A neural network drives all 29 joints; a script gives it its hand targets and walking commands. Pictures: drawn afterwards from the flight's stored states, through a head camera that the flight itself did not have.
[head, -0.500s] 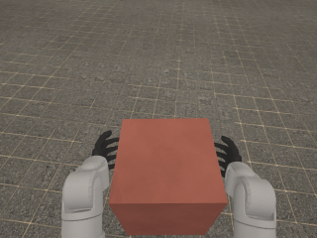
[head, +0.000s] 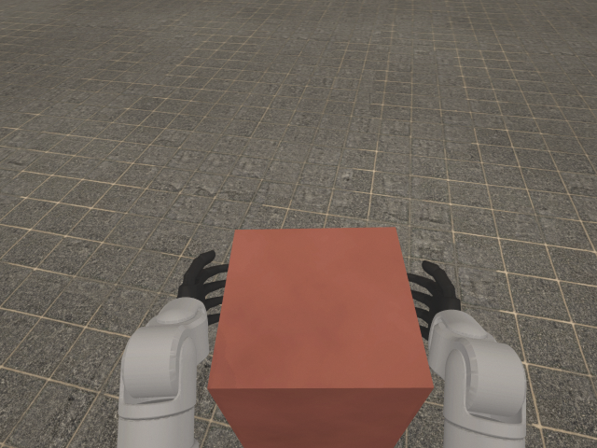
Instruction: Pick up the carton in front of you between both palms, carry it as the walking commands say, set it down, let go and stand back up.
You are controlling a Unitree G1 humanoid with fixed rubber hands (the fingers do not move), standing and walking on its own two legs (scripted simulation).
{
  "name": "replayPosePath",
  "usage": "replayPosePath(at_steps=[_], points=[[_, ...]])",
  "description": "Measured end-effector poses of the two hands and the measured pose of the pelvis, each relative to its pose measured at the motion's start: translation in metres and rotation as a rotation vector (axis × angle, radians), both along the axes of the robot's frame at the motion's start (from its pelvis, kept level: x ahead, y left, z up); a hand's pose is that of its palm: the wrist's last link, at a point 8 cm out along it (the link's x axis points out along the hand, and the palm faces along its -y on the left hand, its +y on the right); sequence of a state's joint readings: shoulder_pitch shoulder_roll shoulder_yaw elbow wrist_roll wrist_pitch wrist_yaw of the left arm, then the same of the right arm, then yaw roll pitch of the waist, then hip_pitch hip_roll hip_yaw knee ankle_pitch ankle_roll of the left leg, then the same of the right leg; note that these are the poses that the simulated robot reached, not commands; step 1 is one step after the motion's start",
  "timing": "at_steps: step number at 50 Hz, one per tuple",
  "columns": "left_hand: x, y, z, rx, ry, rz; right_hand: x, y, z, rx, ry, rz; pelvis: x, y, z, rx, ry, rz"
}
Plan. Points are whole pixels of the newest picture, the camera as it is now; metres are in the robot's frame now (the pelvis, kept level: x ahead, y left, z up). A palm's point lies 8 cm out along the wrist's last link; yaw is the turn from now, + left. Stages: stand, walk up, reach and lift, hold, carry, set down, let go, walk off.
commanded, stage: carry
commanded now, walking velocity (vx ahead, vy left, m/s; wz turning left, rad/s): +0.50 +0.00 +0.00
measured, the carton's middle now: (316, 343) +0.25 +0.00 +0.01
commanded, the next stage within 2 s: none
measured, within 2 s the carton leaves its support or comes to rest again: neither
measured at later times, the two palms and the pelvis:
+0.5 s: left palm (257, 141) +0.64 +0.13 +0.08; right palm (410, 152) +0.61 -0.17 +0.08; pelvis +0.38 +0.00 -0.01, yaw -5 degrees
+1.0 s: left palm (297, 71) +1.01 +0.07 +0.07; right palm (407, 76) +1.00 -0.23 +0.06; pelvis +0.75 -0.07 -0.01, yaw -1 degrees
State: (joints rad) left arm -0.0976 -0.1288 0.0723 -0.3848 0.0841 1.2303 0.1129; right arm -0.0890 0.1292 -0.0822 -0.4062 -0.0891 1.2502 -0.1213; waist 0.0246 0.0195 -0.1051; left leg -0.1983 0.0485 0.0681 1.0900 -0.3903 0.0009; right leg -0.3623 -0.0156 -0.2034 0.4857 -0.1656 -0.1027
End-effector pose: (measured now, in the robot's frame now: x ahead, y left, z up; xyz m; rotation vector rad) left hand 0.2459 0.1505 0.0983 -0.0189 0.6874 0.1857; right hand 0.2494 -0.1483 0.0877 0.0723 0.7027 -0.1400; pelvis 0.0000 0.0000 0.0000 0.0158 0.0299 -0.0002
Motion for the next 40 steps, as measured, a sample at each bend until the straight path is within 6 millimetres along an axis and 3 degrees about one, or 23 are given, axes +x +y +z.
replayPosePath(at_steps=[4, 10, 16, 22, 26, 32, 40], points=[[0.044, -0.007, -0.012, -0.011, 0.074, 0.021, 0.050, -0.007, -0.009, -0.018, 0.074, 0.027, 0.051, -0.012, 0.011, 0.006, 0.023, 0.004], [0.128, -0.020, -0.009, -0.010, 0.045, -0.001, 0.126, -0.020, -0.007, -0.019, 0.044, 0.004, 0.136, -0.020, 0.016, 0.022, 0.037, -0.014], [0.231, -0.026, -0.001, -0.009, -0.046, -0.048, 0.215, -0.026, -0.001, -0.008, -0.047, -0.049, 0.234, -0.014, 0.003, 0.028, 0.036, -0.035], [0.349, -0.019, -0.015, -0.038, -0.086, -0.082, 0.323, -0.019, -0.007, -0.035, -0.086, -0.082, 0.346, -0.001, -0.022, 0.028, 0.008, -0.079], [0.412, -0.022, -0.014, -0.046, -0.014, -0.116, 0.376, -0.021, -0.004, -0.044, -0.014, -0.116, 0.397, 0.005, -0.007, 0.007, 0.012, -0.096], [0.491, -0.025, 0.002, -0.057, -0.006, -0.133, 0.451, -0.024, 0.018, -0.058, -0.006, -0.132, 0.476, 0.003, 0.015, -0.032, 0.023, -0.085], [0.604, -0.034, 0.014, -0.064, -0.065, -0.080, 0.580, -0.034, 0.032, -0.063, -0.065, -0.079, 0.595, -0.021, 0.013, -0.043, 0.030, -0.065]])
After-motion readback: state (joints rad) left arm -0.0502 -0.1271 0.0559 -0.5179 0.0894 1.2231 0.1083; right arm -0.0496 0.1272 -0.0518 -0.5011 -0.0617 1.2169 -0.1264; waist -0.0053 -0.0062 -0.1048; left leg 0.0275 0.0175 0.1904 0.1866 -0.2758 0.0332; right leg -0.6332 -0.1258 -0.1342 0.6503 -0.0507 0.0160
